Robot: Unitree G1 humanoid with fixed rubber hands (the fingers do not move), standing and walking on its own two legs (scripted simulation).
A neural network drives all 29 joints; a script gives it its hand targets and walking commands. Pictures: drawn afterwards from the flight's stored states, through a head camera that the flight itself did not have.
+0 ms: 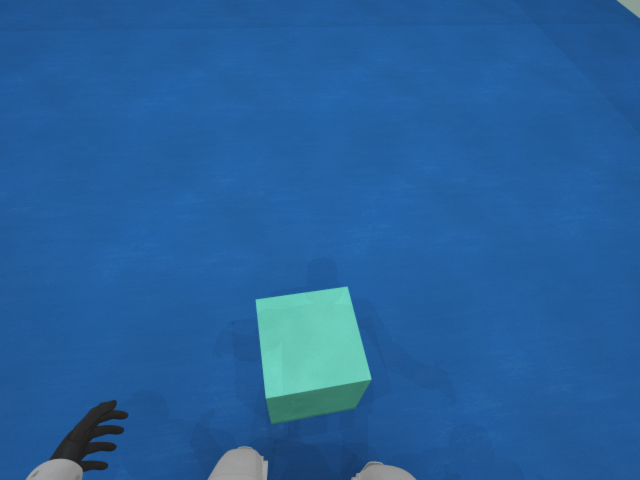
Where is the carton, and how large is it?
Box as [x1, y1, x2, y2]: [256, 287, 371, 424]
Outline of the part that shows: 347,287 256,299 265,396 271,424 354,408 371,379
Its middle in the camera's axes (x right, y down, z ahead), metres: -0.03 +0.34 +1.07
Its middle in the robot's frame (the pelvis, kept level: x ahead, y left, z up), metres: +0.46 +0.02 -0.61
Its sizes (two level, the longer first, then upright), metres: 0.247 0.246 0.297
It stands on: the floor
